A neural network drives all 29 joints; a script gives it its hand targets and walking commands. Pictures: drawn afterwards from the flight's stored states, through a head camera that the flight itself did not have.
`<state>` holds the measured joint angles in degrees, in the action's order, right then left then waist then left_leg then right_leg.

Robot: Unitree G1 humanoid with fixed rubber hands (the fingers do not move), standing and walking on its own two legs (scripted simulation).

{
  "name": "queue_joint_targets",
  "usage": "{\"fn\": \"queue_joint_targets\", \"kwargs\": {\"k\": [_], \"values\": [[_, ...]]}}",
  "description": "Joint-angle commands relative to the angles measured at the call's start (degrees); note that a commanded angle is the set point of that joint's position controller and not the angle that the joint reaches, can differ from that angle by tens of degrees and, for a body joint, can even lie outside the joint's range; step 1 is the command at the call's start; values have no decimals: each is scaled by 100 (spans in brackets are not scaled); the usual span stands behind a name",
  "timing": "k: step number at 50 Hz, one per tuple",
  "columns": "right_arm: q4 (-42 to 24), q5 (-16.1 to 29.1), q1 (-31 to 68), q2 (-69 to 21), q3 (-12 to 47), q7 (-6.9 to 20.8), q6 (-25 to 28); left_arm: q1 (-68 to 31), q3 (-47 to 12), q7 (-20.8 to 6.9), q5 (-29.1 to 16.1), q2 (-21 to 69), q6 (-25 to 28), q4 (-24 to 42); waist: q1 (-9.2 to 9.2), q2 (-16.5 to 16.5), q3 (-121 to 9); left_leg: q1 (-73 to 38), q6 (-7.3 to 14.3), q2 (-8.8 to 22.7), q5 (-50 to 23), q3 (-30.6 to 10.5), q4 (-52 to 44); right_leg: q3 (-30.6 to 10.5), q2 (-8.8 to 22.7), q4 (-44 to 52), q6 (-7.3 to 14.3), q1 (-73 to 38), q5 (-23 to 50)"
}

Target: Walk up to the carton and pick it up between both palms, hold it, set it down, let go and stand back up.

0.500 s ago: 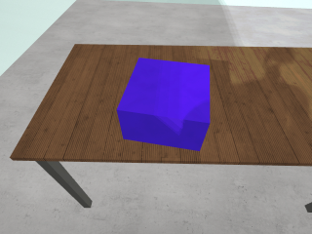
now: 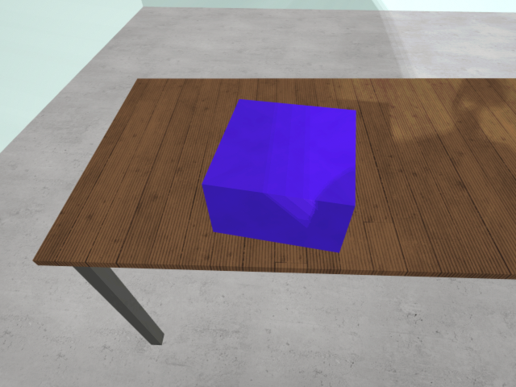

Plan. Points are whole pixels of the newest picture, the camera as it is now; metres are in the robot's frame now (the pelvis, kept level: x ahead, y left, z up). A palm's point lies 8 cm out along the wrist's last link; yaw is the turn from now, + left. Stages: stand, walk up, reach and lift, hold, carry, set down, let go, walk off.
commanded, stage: stand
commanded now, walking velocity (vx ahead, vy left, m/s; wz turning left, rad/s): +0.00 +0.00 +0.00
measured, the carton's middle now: (285, 170) +0.52 -0.04 +0.00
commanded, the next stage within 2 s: none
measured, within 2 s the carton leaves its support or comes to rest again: neither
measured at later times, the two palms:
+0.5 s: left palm out of the picture +0.09 +0.27 -0.12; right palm out of the picture +0.08 -0.30 -0.12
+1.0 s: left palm out of the picture +0.09 +0.28 -0.12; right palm out of the picture +0.09 -0.29 -0.13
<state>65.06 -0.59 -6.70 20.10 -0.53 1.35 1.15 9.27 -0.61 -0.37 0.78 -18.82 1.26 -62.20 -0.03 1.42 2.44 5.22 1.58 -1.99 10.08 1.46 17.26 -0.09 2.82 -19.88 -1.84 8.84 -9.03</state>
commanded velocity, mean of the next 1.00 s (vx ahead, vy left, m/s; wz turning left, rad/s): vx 0.00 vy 0.00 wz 0.00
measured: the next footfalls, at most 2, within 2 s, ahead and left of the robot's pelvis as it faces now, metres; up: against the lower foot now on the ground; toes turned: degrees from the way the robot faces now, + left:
none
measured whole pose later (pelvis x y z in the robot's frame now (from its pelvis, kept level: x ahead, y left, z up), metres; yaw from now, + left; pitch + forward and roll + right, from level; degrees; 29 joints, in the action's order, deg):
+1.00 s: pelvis +0.02 +0.00 +0.00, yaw +0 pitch -2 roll +0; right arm 65.4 -0.4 -6.0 19.3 0.2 0.3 0.6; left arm 7.3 -0.6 0.1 0.1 -18.0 1.0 -63.5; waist 0.0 0.7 3.8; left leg 3.2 1.0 -0.8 12.0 1.5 16.8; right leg -0.1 1.7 -18.3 -1.3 6.5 -10.1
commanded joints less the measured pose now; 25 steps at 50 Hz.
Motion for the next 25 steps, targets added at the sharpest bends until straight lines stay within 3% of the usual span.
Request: {"fn": "queue_joint_targets", "kwargs": {"k": [1,3,4,5,6,7,8,10,11,12,13,14,15,17,18,19,20,21,22,23,24,25], "values": [[-279,47,151,1281,-191,-120,80,-225,246,143,-91,-1355,197,320,161,-402,-494,-193,91,916,-715,-772,-348,-597,546,371,316,-151,846],[-412,52,351,1388,-314,-87,110,-433,227,165,-41,-1286,181,350,171,-774,-560,-244,0,931,-956,-738,-336,-528,518,329,351,-301,1090],[-376,1,189,1349,-256,-86,121,-278,260,161,-82,-1274,155,388,59,-155,-653,-219,58,959,-1182,-703,-213,-677,649,239,428,-431,1262],[-290,-22,337,1403,-278,-95,100,-257,197,181,-118,-1203,163,354,-5,-176,-535,-111,72,943,-1049,-763,-332,-650,596,340,370,-497,993],[-300,5,334,1220,-230,-122,103,-296,190,137,-64,-1257,185,353,8,-546,-395,-146,33,970,-1000,-738,-335,-558,546,329,362,-345,1076],[-243,55,-66,1152,-205,-100,137,-214,228,145,-68,-1324,221,377,76,-428,-536,-188,34,972,-991,-793,-366,-538,582,259,384,-363,870],[-260,-10,217,1456,-223,-89,125,-159,187,134,-78,-1231,130,328,-1,-48,-256,112,23,885,-777,-706,-345,-593,505,453,307,-337,798],[-266,35,161,1268,-233,-124,98,-222,238,135,-32,-1265,155,242,43,-445,-365,-192,16,1001,-618,-716,-370,-591,543,442,393,-230,726],[-226,17,204,1451,-224,-164,76,-381,220,123,-51,-1265,131,279,58,-62,-291,-138,12,961,-831,-669,-354,-666,561,404,330,-147,814],[-240,-2,267,1182,-189,-181,63,-242,228,153,-109,-1327,137,314,27,-51,-241,-17,33,920,-681,-700,-444,-709,551,389,358,-294,800],[-276,10,99,1256,-130,-187,108,-252,297,125,-100,-1479,126,215,79,-93,-412,-88,57,1025,-979,-688,-360,-716,624,419,349,-381,964],[-257,66,247,1226,-167,-155,86,-272,243,154,-37,-1384,139,268,92,-296,-486,-265,18,1046,-1135,-751,-268,-615,520,377,382,-264,999],[-200,86,-53,1158,-138,-198,97,-114,241,136,-14,-1347,153,250,95,-235,-465,-110,-16,1000,-1189,-728,-340,-655,573,290,391,-506,1167],[-303,-20,299,1178,-176,-161,116,-373,274,156,-5,-1343,106,289,15,14,-280,-44,39,956,-1156,-708,-327,-556,565,260,484,-408,1101],[-274,60,198,1191,-159,-138,121,-308,266,135,-23,-1366,100,339,79,-266,-513,-241,-60,1000,-1132,-694,-313,-500,520,332,395,-392,1101],[-216,12,201,1317,-201,-184,113,-198,254,104,-68,-1358,129,269,-21,-252,-457,-165,50,1036,-1290,-738,-337,-562,548,241,401,-467,1085],[-281,85,80,1277,-164,-150,104,-260,295,117,-96,-1337,160,220,53,-267,-625,-398,-4,1026,-1576,-690,-302,-560,546,286,375,-555,1348],[-254,45,140,1397,-244,-149,139,-182,301,127,-80,-1322,153,282,57,-51,-568,-222,15,1049,-1550,-697,-204,-582,602,220,415,-525,1540],[-251,72,200,1340,-212,-172,124,-339,227,145,-64,-1212,130,234,49,-288,-560,-209,-58,1021,-1413,-656,-240,-566,609,261,387,-567,1576],[-237,63,54,1343,-210,-172,154,-189,272,164,-41,-1295,139,180,124,66,-386,-150,-21,962,-1296,-655,-303,-609,578,259,334,-423,1385],[-228,26,96,1447,-209,-162,129,-190,247,151,-131,-1326,138,186,-41,-74,-552,-218,7,1004,-1545,-647,-224,-570,576,257,337,-641,1332],[-223,-21,230,1441,-228,-183,88,-358,253,150,-62,-1186,115,216,5,-193,-355,-158,-55,1038,-1548,-644,-198,-498,562,306,317,-436,1281]]}}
